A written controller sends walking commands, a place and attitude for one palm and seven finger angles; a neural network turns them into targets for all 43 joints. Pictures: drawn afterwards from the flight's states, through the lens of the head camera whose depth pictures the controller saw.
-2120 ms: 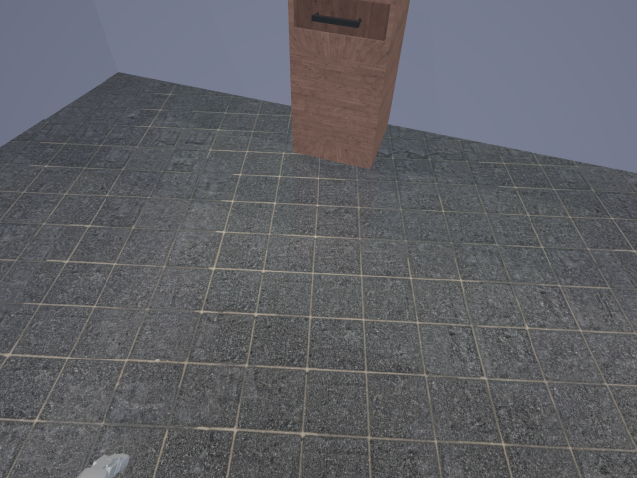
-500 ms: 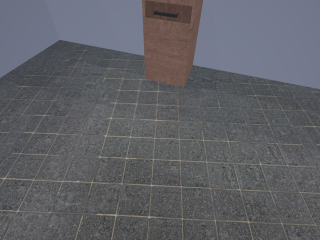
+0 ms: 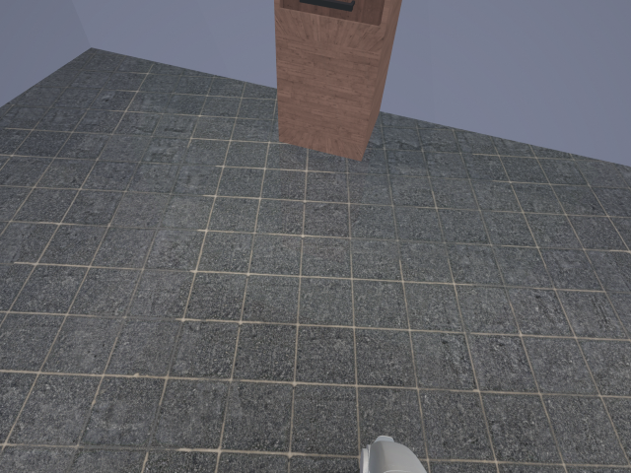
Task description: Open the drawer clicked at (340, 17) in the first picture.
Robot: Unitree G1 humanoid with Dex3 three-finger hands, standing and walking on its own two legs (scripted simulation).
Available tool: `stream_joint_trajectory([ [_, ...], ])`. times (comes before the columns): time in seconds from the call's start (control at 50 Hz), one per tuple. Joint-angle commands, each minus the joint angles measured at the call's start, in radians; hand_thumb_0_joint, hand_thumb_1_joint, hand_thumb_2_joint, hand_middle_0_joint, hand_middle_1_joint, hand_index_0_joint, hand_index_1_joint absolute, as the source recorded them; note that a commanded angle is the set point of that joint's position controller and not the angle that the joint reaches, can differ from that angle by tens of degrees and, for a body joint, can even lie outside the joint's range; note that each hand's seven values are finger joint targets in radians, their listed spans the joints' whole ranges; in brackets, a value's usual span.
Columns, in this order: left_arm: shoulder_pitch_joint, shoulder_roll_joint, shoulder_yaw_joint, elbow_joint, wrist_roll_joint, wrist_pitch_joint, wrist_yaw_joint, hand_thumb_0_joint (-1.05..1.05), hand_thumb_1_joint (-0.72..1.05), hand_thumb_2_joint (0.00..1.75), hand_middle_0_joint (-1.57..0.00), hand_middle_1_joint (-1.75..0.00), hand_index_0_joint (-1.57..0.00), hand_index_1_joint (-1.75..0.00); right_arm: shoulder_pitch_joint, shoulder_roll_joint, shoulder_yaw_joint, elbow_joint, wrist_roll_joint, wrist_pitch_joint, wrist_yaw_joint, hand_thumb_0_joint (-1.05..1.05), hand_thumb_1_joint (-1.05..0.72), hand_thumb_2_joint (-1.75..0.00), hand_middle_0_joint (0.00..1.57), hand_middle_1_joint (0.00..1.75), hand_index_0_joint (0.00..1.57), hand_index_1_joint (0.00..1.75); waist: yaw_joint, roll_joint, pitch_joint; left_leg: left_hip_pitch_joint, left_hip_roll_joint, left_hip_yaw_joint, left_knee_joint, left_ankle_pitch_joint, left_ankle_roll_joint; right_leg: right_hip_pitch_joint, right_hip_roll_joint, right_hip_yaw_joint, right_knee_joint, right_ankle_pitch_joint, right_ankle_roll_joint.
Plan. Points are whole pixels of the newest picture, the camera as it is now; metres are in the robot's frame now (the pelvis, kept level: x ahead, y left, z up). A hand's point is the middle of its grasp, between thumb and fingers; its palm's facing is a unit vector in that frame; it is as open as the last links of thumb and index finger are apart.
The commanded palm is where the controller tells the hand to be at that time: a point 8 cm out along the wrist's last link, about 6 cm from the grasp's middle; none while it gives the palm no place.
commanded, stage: walk to a spot facing it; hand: left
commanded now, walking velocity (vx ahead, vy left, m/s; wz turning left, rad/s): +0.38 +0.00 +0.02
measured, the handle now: (327, 0) +1.59 -0.03 -0.07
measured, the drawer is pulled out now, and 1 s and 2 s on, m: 0.00 0.00 0.00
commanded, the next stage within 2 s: turn to face it in 1.42 s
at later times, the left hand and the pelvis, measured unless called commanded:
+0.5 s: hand (206, 438) +0.20 +0.17 -0.19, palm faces +0.14 -0.97 -0.18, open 7.3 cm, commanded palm none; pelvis +0.23 -0.02 -0.01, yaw +4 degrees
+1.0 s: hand (227, 253) +0.53 +0.18 -0.17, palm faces +0.02 -0.98 -0.19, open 7.4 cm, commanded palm none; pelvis +0.45 +0.00 +0.00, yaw +1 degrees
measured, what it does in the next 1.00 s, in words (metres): walks ahead: right foot, then left foot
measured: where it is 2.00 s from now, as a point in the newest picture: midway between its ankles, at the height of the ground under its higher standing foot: (303, 292)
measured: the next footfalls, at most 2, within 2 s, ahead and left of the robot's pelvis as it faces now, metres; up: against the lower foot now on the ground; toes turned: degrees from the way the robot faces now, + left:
right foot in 0.14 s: +0.23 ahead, -0.14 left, +0.00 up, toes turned -8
left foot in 0.56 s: +0.37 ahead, +0.12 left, +0.00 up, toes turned +15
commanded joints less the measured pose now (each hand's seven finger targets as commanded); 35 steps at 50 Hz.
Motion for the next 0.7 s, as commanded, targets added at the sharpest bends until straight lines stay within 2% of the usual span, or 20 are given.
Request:
stream_joint_trajectory([
  [0.0,-0.156,0.018,0.005,-0.114,-0.002,-0.041,-0.005,0.00,0.90,0.90,-0.20,-0.30,-0.20,-0.30,0.058,-0.184,-0.045,-0.014,0.003,-0.018,-0.014,0.00,-0.90,-0.90,0.20,0.30,0.20,0.30,-0.006,0.159,0.101,-0.105,0.223,-0.095,-0.080,0.540,0.129,0.055,0.037,-0.060,-0.185,0.066,-0.016],
  [0.04,-0.075,0.037,0.015,-0.093,-0.001,-0.047,0.000,0.00,0.90,0.90,-0.20,-0.30,-0.20,-0.30,0.038,-0.207,-0.052,-0.012,0.005,-0.016,-0.014,0.00,-0.90,-0.90,0.20,0.30,0.20,0.30,0.041,0.146,0.052,-0.099,0.239,-0.071,0.039,0.731,0.120,0.193,0.065,-0.065,-0.228,0.054,-0.044],
  [0.08,0.156,0.085,0.035,-0.026,0.008,-0.059,0.010,0.00,0.90,0.90,-0.20,-0.30,-0.20,-0.30,0.013,-0.207,-0.056,-0.018,0.011,-0.015,-0.011,0.00,-0.90,-0.90,0.20,0.30,0.20,0.30,0.148,0.096,-0.060,-0.182,0.188,-0.032,0.315,0.761,0.071,0.495,0.089,-0.064,-0.312,0.112,-0.064],
  [0.1,0.302,0.166,0.059,0.013,0.020,-0.074,0.021,0.00,0.90,0.90,-0.20,-0.30,-0.20,-0.30,0.022,-0.177,-0.052,-0.031,0.018,-0.014,0.002,0.00,-0.90,-0.90,0.20,0.30,0.20,0.30,0.202,-0.032,-0.168,-0.378,0.128,0.003,0.601,0.501,0.035,0.746,-0.073,0.116,-0.350,0.045,-0.119],
  [0.12,0.394,0.276,0.084,0.036,0.014,-0.076,0.035,0.00,0.90,0.90,-0.20,-0.30,-0.20,-0.30,0.086,-0.112,-0.043,-0.060,0.025,-0.017,0.003,0.00,-0.90,-0.90,0.20,0.30,0.20,0.30,0.188,-0.261,-0.321,-0.598,-0.022,0.007,0.974,-0.167,-0.002,0.898,-0.379,0.603,-0.495,0.025,-0.224],
  [0.14,0.351,0.269,0.082,0.037,-0.007,-0.071,0.036,0.00,0.90,0.90,-0.20,-0.30,-0.20,-0.30,0.000,-0.130,-0.049,-0.078,0.025,-0.011,0.003,0.00,-0.90,-0.90,0.20,0.30,0.20,0.30,0.185,-0.152,-0.252,-0.647,0.025,-0.094,1.108,-0.189,0.028,0.798,-0.392,0.636,-0.592,-0.071,-0.241],
  [0.16,0.252,0.221,0.075,0.021,-0.007,-0.068,0.037,0.00,0.90,0.90,-0.20,-0.30,-0.20,-0.30,-0.058,-0.125,-0.057,-0.090,0.027,-0.007,0.009,0.00,-0.90,-0.90,0.20,0.30,0.20,0.30,0.149,-0.101,-0.137,-0.670,0.077,-0.084,1.151,-0.096,0.035,0.665,-0.364,0.560,-0.629,-0.185,-0.223],
  [0.2,0.128,0.125,0.040,-0.009,0.001,-0.076,0.042,0.00,0.90,0.90,-0.20,-0.30,-0.20,-0.30,-0.125,-0.100,-0.055,-0.105,0.009,0.005,0.017,0.00,-0.90,-0.90,0.20,0.30,0.20,0.30,0.085,-0.027,-0.004,-0.649,0.142,-0.092,1.078,0.003,0.022,0.392,-0.297,0.364,-0.637,-0.093,-0.180],
  [0.22,0.094,0.088,0.028,-0.011,0.005,-0.081,0.042,0.00,0.90,0.90,-0.20,-0.30,-0.20,-0.30,-0.109,-0.083,-0.053,-0.098,0.002,0.020,0.018,0.00,-0.90,-0.90,0.20,0.30,0.20,0.30,0.053,-0.017,0.013,-0.604,0.150,-0.084,1.035,0.024,0.013,0.313,-0.267,0.273,-0.654,-0.051,-0.160],
  [0.28,0.076,0.067,0.019,-0.009,0.012,-0.085,0.044,0.00,0.90,0.90,-0.20,-0.30,-0.20,-0.30,-0.080,-0.064,-0.057,-0.102,-0.001,0.052,0.027,0.00,-0.90,-0.90,0.20,0.30,0.20,0.30,-0.001,-0.073,0.028,-0.555,0.162,-0.045,0.890,0.046,-0.018,0.197,-0.219,0.117,-0.691,-0.015,-0.142],
  [0.36,0.090,0.090,0.023,-0.001,0.014,-0.088,0.040,0.00,0.90,0.90,-0.20,-0.30,-0.20,-0.30,-0.208,-0.067,-0.057,-0.167,0.000,0.050,0.051,0.00,-0.90,-0.90,0.20,0.30,0.20,0.30,0.011,-0.100,0.046,-0.523,0.162,0.005,0.602,0.134,-0.039,0.201,-0.178,0.054,-0.707,-0.041,-0.141],
  [0.44,0.156,0.134,0.029,0.016,0.012,-0.084,0.034,0.00,0.90,0.90,-0.20,-0.30,-0.20,-0.30,-0.328,-0.099,-0.056,-0.215,0.001,0.031,0.062,0.00,-0.90,-0.90,0.20,0.30,0.20,0.30,0.057,-0.075,0.042,-0.506,0.118,0.065,0.434,0.137,-0.032,0.334,-0.184,0.063,-0.661,-0.009,-0.139],
  [0.48,0.167,0.142,0.034,0.022,0.011,-0.079,0.034,0.00,0.90,0.90,-0.20,-0.30,-0.20,-0.30,-0.312,-0.117,-0.061,-0.213,0.000,0.020,0.060,0.00,-0.90,-0.90,0.20,0.30,0.20,0.30,0.042,-0.034,0.031,-0.413,0.095,0.093,0.345,0.128,-0.024,0.352,-0.185,0.050,-0.594,0.041,-0.129],
  [0.5,0.170,0.142,0.033,0.023,0.007,-0.076,0.034,0.00,0.90,0.90,-0.20,-0.30,-0.20,-0.30,-0.263,-0.137,-0.065,-0.196,-0.002,0.015,0.056,0.00,-0.90,-0.90,0.20,0.30,0.20,0.30,0.015,-0.005,0.006,-0.289,0.070,0.113,0.289,0.136,-0.020,0.318,-0.158,0.019,-0.505,0.094,-0.113],
  [0.52,0.172,0.121,0.029,0.020,0.004,-0.074,0.031,0.00,0.90,0.90,-0.20,-0.30,-0.20,-0.30,-0.145,-0.188,-0.078,-0.164,-0.006,0.007,0.047,0.00,-0.90,-0.90,0.20,0.30,0.20,0.30,-0.037,0.089,-0.059,-0.112,0.088,0.068,0.224,0.118,0.000,0.269,-0.101,-0.037,-0.298,0.170,-0.084],
  [0.54,0.194,0.067,0.022,-0.002,-0.005,-0.073,0.023,0.00,0.90,0.90,-0.20,-0.30,-0.20,-0.30,-0.011,-0.303,-0.108,-0.135,-0.020,0.000,0.035,0.00,-0.90,-0.90,0.20,0.30,0.20,0.30,-0.080,0.331,-0.150,0.073,0.314,-0.271,0.105,0.062,0.085,0.080,0.019,-0.121,0.027,-0.031,-0.023],
  [0.56,0.134,0.063,0.011,-0.044,-0.002,-0.078,0.019,0.00,0.90,0.90,-0.20,-0.30,-0.20,-0.30,0.066,-0.368,-0.116,-0.116,-0.006,0.007,0.026,0.00,-0.90,-0.90,0.20,0.30,0.20,0.30,-0.095,0.400,-0.154,0.122,0.459,-0.492,-0.008,0.121,0.167,-0.080,0.081,-0.059,0.278,-0.337,-0.008],
  [0.58,0.086,0.093,0.021,-0.045,0.005,-0.074,0.025,0.00,0.90,0.90,-0.20,-0.30,-0.20,-0.30,0.016,-0.321,-0.105,-0.114,-0.004,0.011,0.017,0.00,-0.90,-0.90,0.20,0.30,0.20,0.30,-0.085,0.256,-0.106,0.060,0.454,-0.456,-0.024,0.099,0.178,-0.119,0.030,0.024,0.377,-0.304,-0.019],
  [0.62,0.062,0.068,0.027,-0.027,0.006,-0.068,0.015,0.00,0.90,0.90,-0.20,-0.30,-0.20,-0.30,-0.115,-0.238,-0.081,-0.151,0.000,0.000,0.010,0.00,-0.90,-0.90,0.20,0.30,0.20,0.30,-0.029,0.124,-0.018,-0.094,0.395,-0.317,-0.044,0.154,0.145,-0.126,-0.035,0.059,0.400,-0.144,-0.013],
  [0.68,0.141,0.024,0.024,0.006,0.014,-0.041,0.008,0.00,0.90,0.90,-0.20,-0.30,-0.20,-0.30,-0.185,-0.186,-0.067,-0.153,0.004,-0.016,0.007,0.00,-0.90,-0.90,0.20,0.30,0.20,0.30,0.043,0.116,-0.020,-0.197,0.308,-0.110,-0.073,0.217,0.094,-0.026,-0.049,0.049,0.326,-0.028,0.012],
])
